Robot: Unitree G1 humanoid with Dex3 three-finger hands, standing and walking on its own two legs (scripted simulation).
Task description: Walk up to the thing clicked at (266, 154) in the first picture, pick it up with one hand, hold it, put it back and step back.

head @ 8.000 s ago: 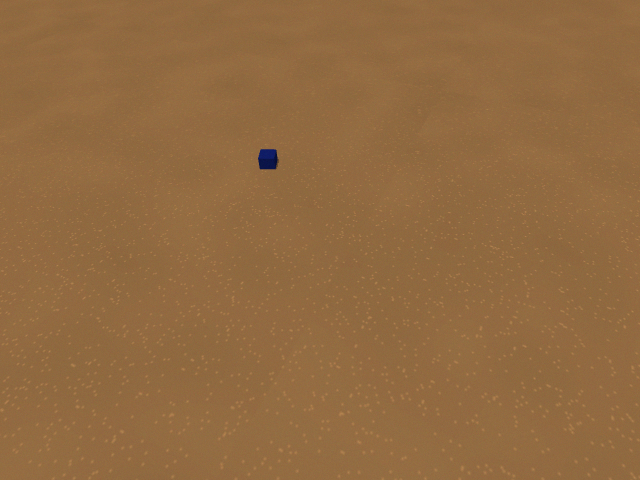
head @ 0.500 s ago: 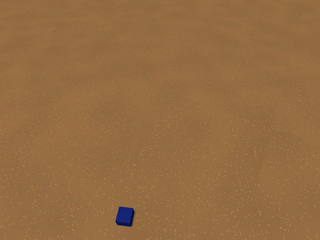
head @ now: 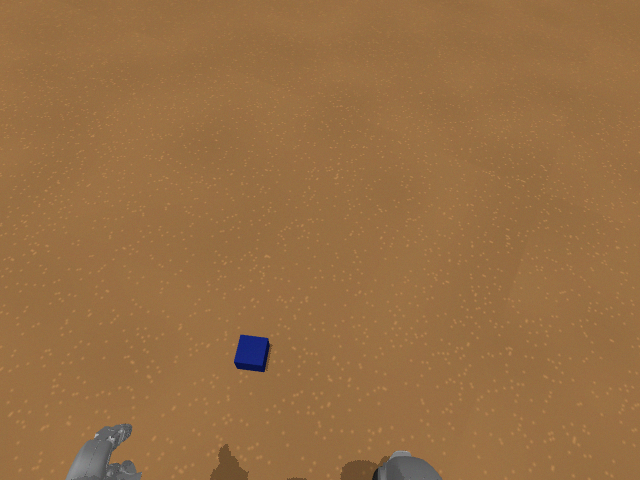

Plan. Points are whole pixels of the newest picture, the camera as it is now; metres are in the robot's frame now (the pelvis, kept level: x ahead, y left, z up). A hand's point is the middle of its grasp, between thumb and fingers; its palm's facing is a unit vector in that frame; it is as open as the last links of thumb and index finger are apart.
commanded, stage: walk up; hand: left
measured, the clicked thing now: (252, 353) +0.51 +0.21 -0.72
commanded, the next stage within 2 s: stand in 1.76 s
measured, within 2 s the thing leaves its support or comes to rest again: neither
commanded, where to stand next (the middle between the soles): +0.12 -0.05 m, yaw -2 degrees
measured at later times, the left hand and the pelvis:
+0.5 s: hand out of the picture +0.01 +0.25 -0.14, palm faces -0.11 -0.92 -0.39, open 7.4 cm; pelvis -0.11 -0.01 +0.00, yaw -5 degrees
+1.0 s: hand out of the picture -0.13 +0.24 -0.14, palm faces -0.08 -0.94 -0.34, open 7.4 cm; pelvis -0.24 -0.03 +0.01, yaw -4 degrees
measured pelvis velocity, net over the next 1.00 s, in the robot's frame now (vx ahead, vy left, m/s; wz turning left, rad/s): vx -0.24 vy -0.03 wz -0.08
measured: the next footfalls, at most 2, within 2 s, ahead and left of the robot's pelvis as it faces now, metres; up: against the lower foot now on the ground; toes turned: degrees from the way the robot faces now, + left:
right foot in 0.44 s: -0.09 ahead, -0.14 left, +0.00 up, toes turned -4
left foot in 0.74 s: -0.20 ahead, +0.08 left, +0.00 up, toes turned -6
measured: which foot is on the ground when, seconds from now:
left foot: down 0.00-0.46, up 0.48-0.72, down 0.74-1.00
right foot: up 0.00-0.42, down 0.44-0.74, up 0.76-1.00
